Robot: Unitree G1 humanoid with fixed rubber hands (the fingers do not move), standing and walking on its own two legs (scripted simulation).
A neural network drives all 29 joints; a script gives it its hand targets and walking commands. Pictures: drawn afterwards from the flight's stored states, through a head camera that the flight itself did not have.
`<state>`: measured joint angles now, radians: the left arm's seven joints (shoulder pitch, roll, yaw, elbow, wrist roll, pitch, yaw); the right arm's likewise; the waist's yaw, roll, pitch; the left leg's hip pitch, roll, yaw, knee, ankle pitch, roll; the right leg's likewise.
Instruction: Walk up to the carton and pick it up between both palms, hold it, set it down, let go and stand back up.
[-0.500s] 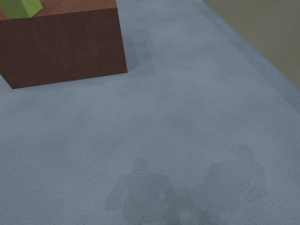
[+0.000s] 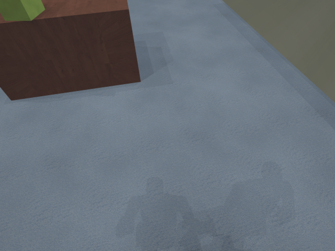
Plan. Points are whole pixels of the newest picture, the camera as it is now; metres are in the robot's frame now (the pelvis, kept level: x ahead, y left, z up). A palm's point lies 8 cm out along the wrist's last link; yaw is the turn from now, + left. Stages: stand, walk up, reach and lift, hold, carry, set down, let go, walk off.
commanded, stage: stand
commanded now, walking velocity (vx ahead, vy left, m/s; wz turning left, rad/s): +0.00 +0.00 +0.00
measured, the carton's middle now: out of the picture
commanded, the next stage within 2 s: walk up in 1.12 s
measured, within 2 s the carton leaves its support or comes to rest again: neither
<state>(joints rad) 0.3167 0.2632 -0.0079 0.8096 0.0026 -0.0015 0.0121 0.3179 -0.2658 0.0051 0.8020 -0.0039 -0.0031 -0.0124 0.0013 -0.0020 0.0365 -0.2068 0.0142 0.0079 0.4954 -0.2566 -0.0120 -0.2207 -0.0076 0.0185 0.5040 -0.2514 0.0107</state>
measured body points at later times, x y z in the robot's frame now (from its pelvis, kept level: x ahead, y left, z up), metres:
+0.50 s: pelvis +0.00 +0.00 +0.00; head +0.01 +0.00 +0.45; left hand +0.06 +0.26 -0.13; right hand +0.06 -0.26 -0.13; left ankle +0.01 +0.13 -0.74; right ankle +0.01 -0.13 -0.74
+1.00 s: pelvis +0.01 +0.00 +0.00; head +0.02 +0.00 +0.45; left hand +0.04 +0.26 -0.14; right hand +0.04 -0.25 -0.14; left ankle +0.01 +0.13 -0.74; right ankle +0.01 -0.13 -0.74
